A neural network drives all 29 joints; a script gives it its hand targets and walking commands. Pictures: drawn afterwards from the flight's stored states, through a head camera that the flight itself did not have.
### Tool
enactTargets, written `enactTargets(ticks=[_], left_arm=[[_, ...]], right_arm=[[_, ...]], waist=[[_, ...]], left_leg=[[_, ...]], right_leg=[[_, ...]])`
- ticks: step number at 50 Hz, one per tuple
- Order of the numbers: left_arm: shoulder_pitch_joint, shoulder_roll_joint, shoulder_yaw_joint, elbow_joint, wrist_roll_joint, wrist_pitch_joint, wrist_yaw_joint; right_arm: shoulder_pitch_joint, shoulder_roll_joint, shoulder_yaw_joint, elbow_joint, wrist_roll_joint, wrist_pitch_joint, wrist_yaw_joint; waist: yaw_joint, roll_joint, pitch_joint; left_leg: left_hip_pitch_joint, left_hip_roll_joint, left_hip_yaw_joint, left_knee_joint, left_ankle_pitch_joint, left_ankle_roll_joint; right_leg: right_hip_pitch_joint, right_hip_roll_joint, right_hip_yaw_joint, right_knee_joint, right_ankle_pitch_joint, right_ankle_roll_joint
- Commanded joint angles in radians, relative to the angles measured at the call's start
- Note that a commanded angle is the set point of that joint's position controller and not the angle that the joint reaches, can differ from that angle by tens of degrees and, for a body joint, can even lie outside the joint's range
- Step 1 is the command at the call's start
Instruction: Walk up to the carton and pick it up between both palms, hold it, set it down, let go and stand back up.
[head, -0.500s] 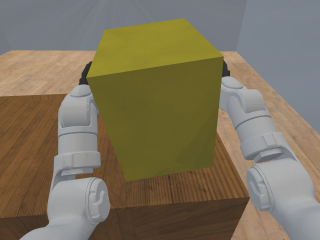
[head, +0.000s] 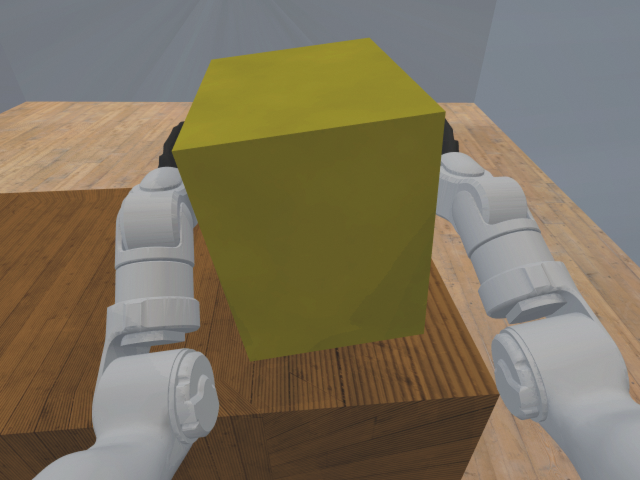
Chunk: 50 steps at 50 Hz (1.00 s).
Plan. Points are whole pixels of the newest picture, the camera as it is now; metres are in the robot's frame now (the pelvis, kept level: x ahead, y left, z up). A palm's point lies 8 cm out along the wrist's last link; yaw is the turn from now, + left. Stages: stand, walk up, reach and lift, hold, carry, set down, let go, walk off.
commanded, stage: hold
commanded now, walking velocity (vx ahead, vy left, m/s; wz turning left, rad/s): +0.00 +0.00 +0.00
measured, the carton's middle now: (312, 190) +0.41 +0.00 +0.23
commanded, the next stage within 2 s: none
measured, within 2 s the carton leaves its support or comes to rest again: neither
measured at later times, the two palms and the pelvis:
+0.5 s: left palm (174, 183) +0.38 +0.17 +0.27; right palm (436, 166) +0.38 -0.14 +0.27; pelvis +0.00 +0.00 +0.00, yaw +0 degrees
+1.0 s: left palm (173, 180) +0.38 +0.16 +0.27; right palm (438, 164) +0.37 -0.14 +0.28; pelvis +0.00 +0.00 +0.00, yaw +0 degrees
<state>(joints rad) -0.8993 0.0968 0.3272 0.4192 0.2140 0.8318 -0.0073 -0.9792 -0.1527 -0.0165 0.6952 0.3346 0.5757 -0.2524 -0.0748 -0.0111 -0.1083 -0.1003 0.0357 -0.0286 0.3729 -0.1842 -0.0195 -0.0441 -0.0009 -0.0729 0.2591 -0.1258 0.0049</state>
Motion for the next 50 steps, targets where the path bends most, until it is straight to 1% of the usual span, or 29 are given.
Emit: enactTargets(ticks=[1,2,4,5,6,9,11,13,15,17,19,20,21,22,23,25,27,29,32,34,36,37,38,39,40,44,46,47,50], left_arm=[[-0.759,-0.652,-0.396,-0.198,-0.184,-0.099,-0.124],[-0.761,-0.661,-0.413,-0.196,-0.194,-0.097,-0.122],[-0.761,-0.662,-0.405,-0.190,-0.191,-0.097,-0.120],[-0.762,-0.663,-0.408,-0.190,-0.185,-0.095,-0.120],[-0.745,-0.655,-0.394,-0.160,-0.173,-0.087,-0.123],[-0.742,-0.658,-0.397,-0.177,-0.170,-0.084,-0.128],[-0.731,-0.661,-0.399,-0.166,-0.173,-0.080,-0.132],[-0.730,-0.660,-0.400,-0.187,-0.177,-0.083,-0.133],[-0.730,-0.665,-0.402,-0.187,-0.172,-0.083,-0.131],[-0.725,-0.671,-0.419,-0.220,-0.185,-0.086,-0.130],[-0.724,-0.660,-0.412,-0.214,-0.187,-0.084,-0.126],[-0.731,-0.668,-0.425,-0.254,-0.192,-0.089,-0.124],[-0.730,-0.671,-0.429,-0.238,-0.189,-0.085,-0.121],[-0.722,-0.675,-0.423,-0.231,-0.191,-0.084,-0.121],[-0.717,-0.677,-0.431,-0.240,-0.189,-0.083,-0.119],[-0.699,-0.667,-0.411,-0.211,-0.170,-0.075,-0.123],[-0.698,-0.656,-0.400,-0.201,-0.166,-0.071,-0.128],[-0.732,-0.671,-0.431,-0.252,-0.186,-0.080,-0.124],[-0.728,-0.665,-0.425,-0.227,-0.182,-0.077,-0.121],[-0.731,-0.659,-0.418,-0.207,-0.182,-0.078,-0.122],[-0.732,-0.650,-0.395,-0.203,-0.171,-0.080,-0.124],[-0.710,-0.644,-0.382,-0.170,-0.163,-0.075,-0.127],[-0.710,-0.644,-0.381,-0.179,-0.157,-0.075,-0.128],[-0.704,-0.641,-0.375,-0.162,-0.147,-0.069,-0.130],[-0.714,-0.637,-0.369,-0.157,-0.153,-0.070,-0.135],[-0.760,-0.660,-0.423,-0.198,-0.198,-0.089,-0.129],[-0.763,-0.661,-0.415,-0.175,-0.193,-0.091,-0.123],[-0.768,-0.657,-0.403,-0.171,-0.191,-0.094,-0.123],[-0.744,-0.652,-0.383,-0.153,-0.172,-0.092,-0.127]], right_arm=[[-0.888,0.688,0.297,-0.372,0.169,-0.053,0.128],[-0.893,0.679,0.290,-0.382,0.171,-0.054,0.128],[-0.881,0.675,0.281,-0.363,0.167,-0.050,0.129],[-0.872,0.667,0.279,-0.349,0.167,-0.050,0.130],[-0.871,0.656,0.275,-0.342,0.161,-0.048,0.131],[-0.851,0.652,0.269,-0.321,0.158,-0.044,0.129],[-0.855,0.640,0.261,-0.328,0.157,-0.044,0.127],[-0.866,0.651,0.278,-0.352,0.163,-0.048,0.128],[-0.855,0.642,0.272,-0.339,0.165,-0.047,0.131],[-0.857,0.647,0.283,-0.372,0.172,-0.050,0.130],[-0.867,0.650,0.292,-0.386,0.178,-0.048,0.127],[-0.860,0.660,0.305,-0.406,0.184,-0.050,0.127],[-0.857,0.647,0.296,-0.397,0.183,-0.047,0.127],[-0.872,0.650,0.301,-0.421,0.183,-0.051,0.128],[-0.866,0.653,0.305,-0.425,0.182,-0.051,0.127],[-0.836,0.634,0.288,-0.370,0.173,-0.040,0.127],[-0.835,0.639,0.288,-0.366,0.160,-0.040,0.128],[-0.847,0.656,0.294,-0.386,0.169,-0.044,0.132],[-0.861,0.652,0.294,-0.389,0.170,-0.044,0.132],[-0.869,0.651,0.286,-0.388,0.164,-0.043,0.128],[-0.863,0.674,0.299,-0.367,0.167,-0.040,0.128],[-0.869,0.668,0.300,-0.371,0.166,-0.041,0.125],[-0.868,0.665,0.300,-0.362,0.169,-0.040,0.125],[-0.852,0.648,0.287,-0.331,0.163,-0.035,0.125],[-0.871,0.656,0.286,-0.346,0.160,-0.039,0.126],[-0.909,0.672,0.281,-0.406,0.164,-0.054,0.127],[-0.902,0.667,0.270,-0.369,0.158,-0.046,0.129],[-0.899,0.674,0.274,-0.363,0.152,-0.046,0.131],[-0.868,0.663,0.268,-0.313,0.148,-0.042,0.130]], waist=[[0.000,0.035,-0.437],[-0.011,0.052,-0.437],[-0.013,0.048,-0.409],[-0.014,0.071,-0.394],[-0.008,0.068,-0.379],[-0.015,0.082,-0.372],[-0.024,0.072,-0.364],[-0.009,0.062,-0.393],[-0.013,0.083,-0.377],[-0.022,0.068,-0.423],[-0.018,0.053,-0.420],[-0.015,0.058,-0.451],[-0.022,0.076,-0.425],[-0.013,0.061,-0.433],[-0.013,0.070,-0.435],[-0.017,0.069,-0.371],[-0.011,0.048,-0.365],[-0.017,0.063,-0.409],[-0.010,0.062,-0.392],[-0.014,0.056,-0.394],[-0.001,0.035,-0.388],[0.006,0.027,-0.370],[0.009,0.040,-0.378],[0.005,0.052,-0.348],[0.008,0.037,-0.365],[-0.015,0.060,-0.439],[-0.018,0.058,-0.402],[-0.010,0.042,-0.406],[-0.006,0.048,-0.370]], left_leg=[[0.044,-0.092,0.013,-0.028,0.239,-0.014],[0.048,-0.090,0.010,-0.027,0.240,-0.023],[0.045,-0.088,0.008,-0.031,0.235,-0.023],[0.046,-0.087,0.008,-0.030,0.241,-0.029],[0.038,-0.089,0.009,-0.034,0.218,-0.027],[0.026,-0.086,0.012,-0.040,0.220,-0.031],[0.033,-0.084,0.008,-0.041,0.221,-0.033],[0.037,-0.085,0.009,-0.036,0.236,-0.031],[0.045,-0.082,0.008,-0.030,0.268,-0.038],[0.065,-0.084,0.006,-0.017,0.310,-0.042],[0.072,-0.089,0.006,-0.012,0.307,-0.036],[0.079,-0.089,0.004,-0.007,0.331,-0.040],[0.077,-0.087,0.002,-0.010,0.321,-0.045],[0.074,-0.087,0.005,-0.007,0.320,-0.041],[0.075,-0.088,0.005,-0.004,0.330,-0.043],[0.063,-0.083,0.005,-0.025,0.280,-0.040],[0.049,-0.082,0.009,-0.034,0.247,-0.030],[0.055,-0.083,0.007,-0.027,0.281,-0.036],[0.061,-0.085,0.007,-0.022,0.280,-0.035],[0.054,-0.087,0.007,-0.024,0.253,-0.031],[0.041,-0.091,0.012,-0.031,0.244,-0.019],[0.031,-0.093,0.014,-0.034,0.234,-0.014],[0.030,-0.092,0.015,-0.037,0.230,-0.016],[0.029,-0.088,0.015,-0.044,0.216,-0.020],[0.022,-0.091,0.019,-0.045,0.196,-0.014],[0.038,-0.092,0.011,-0.022,0.238,-0.022],[0.032,-0.089,0.008,-0.033,0.212,-0.023],[0.024,-0.091,0.011,-0.036,0.199,-0.018],[0.017,-0.087,0.010,-0.051,0.183,-0.020]], right_leg=[[0.162,0.084,0.053,0.012,0.154,0.025],[0.152,0.085,0.054,0.012,0.152,0.021],[0.138,0.085,0.053,0.007,0.144,0.021],[0.136,0.084,0.052,0.008,0.141,0.017],[0.136,0.081,0.054,0.001,0.122,0.015],[0.148,0.080,0.056,0.006,0.128,0.013],[0.149,0.082,0.054,0.005,0.132,0.014],[0.162,0.086,0.049,0.009,0.140,0.015],[0.156,0.086,0.050,0.010,0.157,0.011],[0.170,0.092,0.048,0.016,0.198,0.015],[0.167,0.091,0.049,0.011,0.201,0.020],[0.179,0.093,0.048,0.020,0.225,0.021],[0.164,0.093,0.049,0.017,0.208,0.017],[0.164,0.094,0.049,0.015,0.207,0.019],[0.170,0.094,0.049,0.016,0.217,0.017],[0.151,0.090,0.050,0.005,0.169,0.013],[0.154,0.087,0.050,0.004,0.150,0.015],[0.167,0.090,0.049,0.015,0.170,0.015],[0.149,0.090,0.048,0.009,0.166,0.016],[0.151,0.086,0.052,0.007,0.157,0.018],[0.166,0.083,0.056,0.009,0.169,0.025],[0.168,0.081,0.058,0.007,0.170,0.026],[0.173,0.082,0.058,0.008,0.160,0.023],[0.163,0.082,0.059,0.004,0.134,0.017],[0.161,0.079,0.057,0.000,0.118,0.021],[0.163,0.083,0.054,0.013,0.165,0.022],[0.141,0.085,0.052,0.006,0.133,0.021],[0.143,0.084,0.054,0.006,0.123,0.023],[0.147,0.080,0.054,0.004,0.118,0.018]])
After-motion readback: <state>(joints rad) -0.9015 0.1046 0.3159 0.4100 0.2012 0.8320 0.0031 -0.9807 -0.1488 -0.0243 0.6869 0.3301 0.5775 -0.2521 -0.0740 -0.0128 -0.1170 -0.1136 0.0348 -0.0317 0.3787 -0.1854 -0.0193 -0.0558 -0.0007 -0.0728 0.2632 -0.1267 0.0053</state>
